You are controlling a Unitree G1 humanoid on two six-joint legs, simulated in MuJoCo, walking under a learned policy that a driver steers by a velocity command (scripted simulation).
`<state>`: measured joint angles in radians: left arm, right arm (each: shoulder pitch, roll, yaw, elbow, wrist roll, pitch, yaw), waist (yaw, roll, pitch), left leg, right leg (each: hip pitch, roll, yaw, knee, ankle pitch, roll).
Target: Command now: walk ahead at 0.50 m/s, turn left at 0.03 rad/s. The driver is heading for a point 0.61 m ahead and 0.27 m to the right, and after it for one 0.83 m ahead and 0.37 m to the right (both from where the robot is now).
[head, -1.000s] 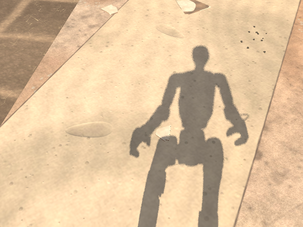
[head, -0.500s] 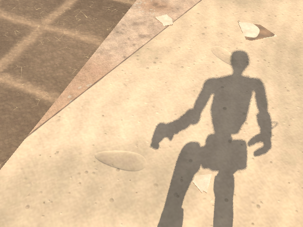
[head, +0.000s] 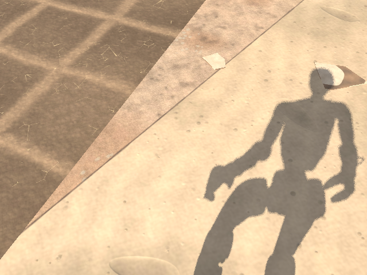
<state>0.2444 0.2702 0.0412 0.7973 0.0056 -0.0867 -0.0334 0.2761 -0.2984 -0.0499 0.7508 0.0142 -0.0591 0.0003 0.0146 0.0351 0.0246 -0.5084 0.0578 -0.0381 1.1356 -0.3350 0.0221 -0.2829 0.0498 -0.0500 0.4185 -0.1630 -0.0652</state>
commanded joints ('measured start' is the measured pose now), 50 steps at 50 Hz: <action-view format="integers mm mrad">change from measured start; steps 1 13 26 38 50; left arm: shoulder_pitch -22 128 42 -210 -15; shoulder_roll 132 196 76 81 150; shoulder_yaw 30 57 41 38 64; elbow -47 25 -86 -212 -191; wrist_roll -4 -34 -33 -23 -9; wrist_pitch -24 27 65 65 23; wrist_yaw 6 41 33 -23 18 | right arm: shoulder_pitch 27 -266 -80 -4 -82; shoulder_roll -63 -72 -80 -191 -113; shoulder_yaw -19 -16 -40 -81 -43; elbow -61 -136 -19 58 -31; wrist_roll -8 0 -27 12 -26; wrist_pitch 0 -51 -60 -12 -51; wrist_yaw -7 29 3 -13 -3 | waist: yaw -29 35 -9 -60 -34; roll -117 -119 61 27 -81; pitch -30 10 -10 48 -84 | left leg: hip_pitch -117 10 354 571 -114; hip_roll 74 -12 224 247 64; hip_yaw -28 -20 -70 213 -36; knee -75 -649 -992 -888 -51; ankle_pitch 78 329 286 598 58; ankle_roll -25 -34 168 99 -49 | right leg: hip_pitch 79 209 -401 -336 125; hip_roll -271 -274 -191 -121 -227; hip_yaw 269 266 147 -3 410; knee -270 -152 702 231 -189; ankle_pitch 126 137 -78 35 191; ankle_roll -192 -113 77 -5 -232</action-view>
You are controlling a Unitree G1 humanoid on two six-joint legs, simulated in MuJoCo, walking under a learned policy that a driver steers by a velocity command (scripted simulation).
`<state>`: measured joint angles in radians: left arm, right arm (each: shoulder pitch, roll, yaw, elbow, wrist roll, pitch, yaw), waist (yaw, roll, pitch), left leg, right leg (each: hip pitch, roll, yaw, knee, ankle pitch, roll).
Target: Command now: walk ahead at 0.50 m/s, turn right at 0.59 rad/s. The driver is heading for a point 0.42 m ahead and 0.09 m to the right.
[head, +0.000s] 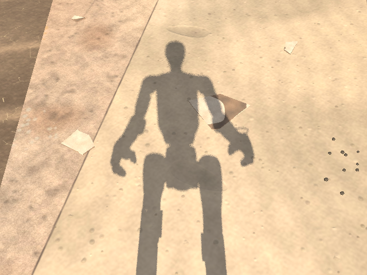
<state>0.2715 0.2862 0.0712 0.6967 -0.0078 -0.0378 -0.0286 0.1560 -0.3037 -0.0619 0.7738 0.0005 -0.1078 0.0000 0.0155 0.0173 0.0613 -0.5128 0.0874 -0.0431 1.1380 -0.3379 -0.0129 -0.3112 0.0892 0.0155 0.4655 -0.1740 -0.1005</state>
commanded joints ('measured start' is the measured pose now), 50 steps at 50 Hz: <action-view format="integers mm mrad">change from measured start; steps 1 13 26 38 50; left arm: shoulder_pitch -29 101 27 -72 -183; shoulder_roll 143 161 48 172 58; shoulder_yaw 37 50 9 23 -5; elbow -85 -17 -87 -119 -39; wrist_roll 0 -17 1 42 22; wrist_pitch -27 0 26 34 29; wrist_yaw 20 54 52 50 36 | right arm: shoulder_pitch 23 -207 1 167 45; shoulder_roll -96 -103 -96 -29 -84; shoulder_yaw -28 -21 -23 21 21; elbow -59 -139 -23 71 115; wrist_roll -16 9 -14 -29 -16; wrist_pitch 6 -21 0 36 96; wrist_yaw -4 31 17 14 -13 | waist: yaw -34 33 6 -65 -36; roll -56 -133 100 -169 -10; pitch -109 -49 -112 -268 -96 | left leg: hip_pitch -108 42 353 146 261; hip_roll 26 -80 154 -36 -11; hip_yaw -22 -47 -92 81 27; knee -102 -653 -852 -506 -711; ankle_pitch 95 318 857 27 169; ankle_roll -29 -11 239 9 -2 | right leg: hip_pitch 127 186 -247 409 129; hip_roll -253 -239 -129 -370 -146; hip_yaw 312 389 73 280 98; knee -243 -96 523 11 3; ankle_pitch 238 84 -193 781 190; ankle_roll -198 -93 140 -101 37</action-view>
